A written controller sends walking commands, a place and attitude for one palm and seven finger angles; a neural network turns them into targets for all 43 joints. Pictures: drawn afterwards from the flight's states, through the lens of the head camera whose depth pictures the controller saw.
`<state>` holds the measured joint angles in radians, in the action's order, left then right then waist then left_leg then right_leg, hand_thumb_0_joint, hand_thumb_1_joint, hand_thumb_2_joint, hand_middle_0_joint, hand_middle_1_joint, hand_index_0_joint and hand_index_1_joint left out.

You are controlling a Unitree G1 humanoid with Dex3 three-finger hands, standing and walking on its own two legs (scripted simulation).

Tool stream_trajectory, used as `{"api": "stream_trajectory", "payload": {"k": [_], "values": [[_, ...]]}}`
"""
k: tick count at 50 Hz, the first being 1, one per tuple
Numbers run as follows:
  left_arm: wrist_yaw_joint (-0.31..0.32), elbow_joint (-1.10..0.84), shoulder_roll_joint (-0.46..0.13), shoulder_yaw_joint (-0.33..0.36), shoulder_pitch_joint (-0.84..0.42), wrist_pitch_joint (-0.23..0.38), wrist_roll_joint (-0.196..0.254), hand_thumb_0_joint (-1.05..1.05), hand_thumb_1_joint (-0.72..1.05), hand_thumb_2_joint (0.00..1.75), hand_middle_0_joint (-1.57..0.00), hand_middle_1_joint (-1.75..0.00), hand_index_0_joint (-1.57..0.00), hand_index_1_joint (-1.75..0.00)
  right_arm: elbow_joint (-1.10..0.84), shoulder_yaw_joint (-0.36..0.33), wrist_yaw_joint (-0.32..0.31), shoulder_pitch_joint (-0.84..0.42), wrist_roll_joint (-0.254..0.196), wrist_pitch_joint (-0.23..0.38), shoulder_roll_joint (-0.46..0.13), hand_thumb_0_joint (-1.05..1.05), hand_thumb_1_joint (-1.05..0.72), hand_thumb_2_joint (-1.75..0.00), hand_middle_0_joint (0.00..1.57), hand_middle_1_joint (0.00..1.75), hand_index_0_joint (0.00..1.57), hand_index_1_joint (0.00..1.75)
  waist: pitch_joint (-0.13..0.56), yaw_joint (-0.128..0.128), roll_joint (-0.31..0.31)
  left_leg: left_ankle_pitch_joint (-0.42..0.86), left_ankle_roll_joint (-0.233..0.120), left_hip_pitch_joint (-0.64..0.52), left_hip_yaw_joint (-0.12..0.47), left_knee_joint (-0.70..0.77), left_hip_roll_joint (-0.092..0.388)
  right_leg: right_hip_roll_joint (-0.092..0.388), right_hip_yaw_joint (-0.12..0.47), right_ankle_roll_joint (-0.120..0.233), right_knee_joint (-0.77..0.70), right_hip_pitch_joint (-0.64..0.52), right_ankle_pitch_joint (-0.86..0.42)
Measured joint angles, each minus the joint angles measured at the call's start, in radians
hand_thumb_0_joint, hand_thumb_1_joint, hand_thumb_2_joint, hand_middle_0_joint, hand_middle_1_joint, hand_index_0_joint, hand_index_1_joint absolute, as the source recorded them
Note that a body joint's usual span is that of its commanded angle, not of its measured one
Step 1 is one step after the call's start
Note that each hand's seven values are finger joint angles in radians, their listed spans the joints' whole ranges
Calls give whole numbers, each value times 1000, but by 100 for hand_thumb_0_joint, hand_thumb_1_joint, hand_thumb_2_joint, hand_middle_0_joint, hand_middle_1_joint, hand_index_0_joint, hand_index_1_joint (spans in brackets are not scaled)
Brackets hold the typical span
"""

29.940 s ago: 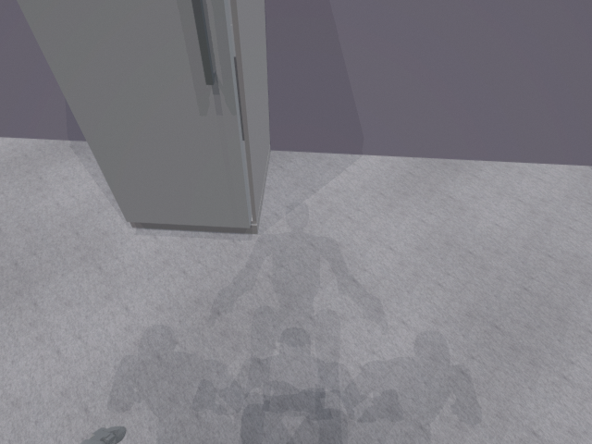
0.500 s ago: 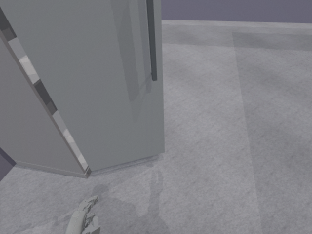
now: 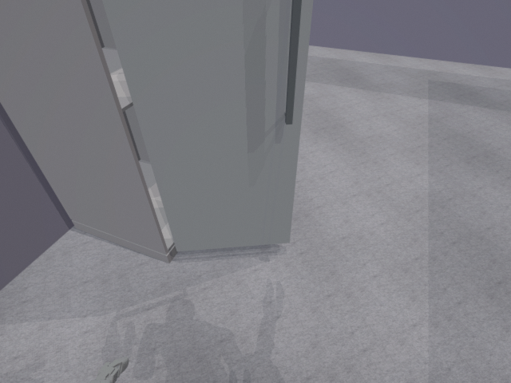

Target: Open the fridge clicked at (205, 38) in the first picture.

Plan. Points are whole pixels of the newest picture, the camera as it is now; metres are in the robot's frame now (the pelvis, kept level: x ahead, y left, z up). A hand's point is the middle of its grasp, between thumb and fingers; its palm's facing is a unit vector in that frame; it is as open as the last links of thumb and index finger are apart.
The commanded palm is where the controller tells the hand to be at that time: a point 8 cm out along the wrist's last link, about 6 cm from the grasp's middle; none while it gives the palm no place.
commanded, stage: stop stepping back and stand still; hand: right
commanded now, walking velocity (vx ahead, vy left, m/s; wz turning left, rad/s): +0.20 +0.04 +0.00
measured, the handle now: (292, 37) +0.90 -0.05 +0.24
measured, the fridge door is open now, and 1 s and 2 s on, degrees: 62 62 62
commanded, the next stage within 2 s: let the arm hang, fingers relaxed in 0.34 s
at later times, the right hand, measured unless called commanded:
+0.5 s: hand out of the picture +0.21 -0.30 +0.13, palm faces +0.44 +0.77 -0.45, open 7.4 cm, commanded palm none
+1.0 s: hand out of the picture +0.02 -0.23 -0.17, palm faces +0.01 +0.97 -0.26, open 7.2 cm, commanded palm none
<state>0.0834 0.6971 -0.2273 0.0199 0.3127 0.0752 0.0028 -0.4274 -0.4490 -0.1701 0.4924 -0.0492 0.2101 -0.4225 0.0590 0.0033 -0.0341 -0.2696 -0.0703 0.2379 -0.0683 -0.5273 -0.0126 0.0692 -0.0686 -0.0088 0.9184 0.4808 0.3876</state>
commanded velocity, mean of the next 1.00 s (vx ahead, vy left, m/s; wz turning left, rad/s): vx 0.02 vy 0.04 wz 0.00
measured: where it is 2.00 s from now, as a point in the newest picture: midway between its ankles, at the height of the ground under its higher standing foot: outside the picture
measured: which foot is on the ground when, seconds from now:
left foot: down 0.00-1.00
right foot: up 0.00-0.06, down 0.08-1.00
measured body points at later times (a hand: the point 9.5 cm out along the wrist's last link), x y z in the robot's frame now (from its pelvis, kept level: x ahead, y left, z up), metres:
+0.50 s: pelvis +0.00 -0.03 -0.01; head -0.02 -0.02 +0.43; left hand +0.16 +0.21 -0.11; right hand +0.18 -0.34 +0.15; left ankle +0.02 +0.08 -0.73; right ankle +0.04 -0.14 -0.73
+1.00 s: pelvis +0.00 -0.03 +0.01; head +0.03 -0.03 +0.45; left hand +0.02 +0.22 -0.15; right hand +0.02 -0.28 -0.15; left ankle +0.02 +0.09 -0.73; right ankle +0.02 -0.13 -0.73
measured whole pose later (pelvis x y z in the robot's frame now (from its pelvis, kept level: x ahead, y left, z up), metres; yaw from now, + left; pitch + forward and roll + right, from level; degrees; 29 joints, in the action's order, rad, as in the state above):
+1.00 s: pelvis +0.00 -0.03 +0.01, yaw -2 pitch +0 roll +1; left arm 0.01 1.04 -0.20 0.02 0.26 -0.04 -0.02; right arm 1.02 0.00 -0.02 0.24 0.01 -0.03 -0.24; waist -0.06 -0.01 0.01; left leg -0.19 -0.01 0.23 0.00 -0.42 -0.03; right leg 0.01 -0.04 0.02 0.47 0.26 0.21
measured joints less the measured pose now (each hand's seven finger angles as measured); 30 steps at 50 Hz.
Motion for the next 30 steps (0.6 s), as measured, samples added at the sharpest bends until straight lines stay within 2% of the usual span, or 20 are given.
{"api": "stream_trajectory", "payload": {"k": [4,7,10,12,14,16,17,18,20,22,23,24,25,26,28,30], "values": [[18,-8,-28,1,23,30,-4,1,90,89,-20,-30,-21,-30,38,35,-6,-29,4,-17,44,1,-88,-90,21,30,21,30,8,-6,13,-48,25,29,-12,-72,22,10,-12,28,-272,-173,39],[23,-12,-12,-3,-17,42,-12,1,90,89,-20,-30,-20,-30,43,52,-7,-54,13,-23,53,1,-89,-90,20,30,20,30,-36,-19,-8,-169,45,99,23,-261,22,-5,-25,28,-290,-180,-130],[4,-25,36,-18,-42,53,-17,1,90,89,-20,-30,-20,-30,11,49,10,-33,19,-31,28,1,-89,-90,20,30,20,30,-56,-33,-28,-174,57,156,29,-401,11,-9,-37,18,-318,-196,-148],[-12,-36,59,-32,-44,60,-18,1,90,89,-20,-30,-20,-30,-33,49,16,-2,19,-32,10,1,-89,-90,21,30,20,30,-57,-37,-19,-166,60,140,7,-346,8,-2,-29,14,-348,-201,-160],[-23,-51,73,-47,-42,61,-18,1,90,89,-20,-30,-21,-30,-77,41,15,34,17,-26,-13,1,-88,-90,21,30,21,30,-52,-31,0,-168,56,90,-20,-218,5,11,-23,8,-352,-190,-156],[-30,-73,81,-55,-42,53,-18,1,90,89,-20,-30,-21,-30,-109,15,11,58,17,-18,-47,1,-88,-90,21,30,21,31,-44,-18,5,-161,28,46,-19,-87,5,14,-23,3,-288,-142,-70],[-31,-74,80,-54,-51,47,-16,1,90,89,-21,-30,-21,-30,-117,7,10,57,15,-16,-53,1,-88,-90,21,30,21,31,-50,-6,11,-81,14,54,-19,-75,5,10,-12,3,-229,-114,-12],[-31,-69,75,-53,-64,42,-14,1,90,89,-21,-30,-21,-30,-120,3,7,46,10,-14,-54,1,-88,-90,21,30,21,31,-62,3,14,-5,7,57,-22,-72,8,2,-2,0,-154,-87,19],[-31,-40,59,-49,-85,39,-12,1,90,89,-21,-30,-21,-30,-104,11,3,14,4,-8,-35,1,-88,-90,21,30,21,31,-77,18,25,10,14,46,-28,-69,11,-14,14,-4,-42,-51,44],[-31,-22,46,-46,-92,31,-9,1,90,89,-21,-30,-21,-30,-77,13,0,0,-2,-11,-10,1,-88,-90,21,30,21,31,-72,29,24,-4,25,31,-21,-54,18,-23,2,-4,-74,-65,32],[-50,-4,35,-33,-92,43,-10,1,90,89,-21,-30,-21,-30,-20,32,13,-28,20,-7,0,1,-88,-90,21,30,21,31,-58,26,30,-11,32,35,-28,-58,25,-24,-7,-4,-113,-70,-1],[-71,12,15,-18,-92,41,-11,1,90,89,-21,-30,-21,-30,73,69,38,-73,41,-25,12,0,-88,-90,21,30,21,31,-40,24,46,-26,39,50,-40,-83,33,-25,-10,-1,-159,-76,-83],[-85,19,-13,-9,-93,26,-11,1,90,89,-21,-30,-21,-30,177,111,62,-115,51,-64,28,0,-89,-90,20,30,20,30,-20,22,77,-50,49,81,-47,-135,29,-14,4,18,-212,-86,-153],[-91,31,-34,-2,-104,6,-16,1,90,89,-21,-30,-21,-30,296,149,82,-151,57,-107,46,0,-89,-90,20,30,20,30,-1,14,98,-119,62,129,-32,-226,27,-16,10,30,-213,-77,-96],[-92,60,-39,3,-140,-40,-32,1,90,89,-21,-30,-21,-30,558,218,110,-213,65,-201,78,0,-90,-90,20,30,19,30,2,-8,83,-223,79,203,52,-393,34,-48,-8,41,-162,-47,-52],[-93,67,-31,-4,-151,-63,-46,1,90,89,-20,-30,-21,-30,790,291,134,-246,68,-267,118,0,-90,-90,19,30,19,30,-12,-30,57,-243,86,214,95,-398,41,-69,-26,36,-164,-47,-67]]}}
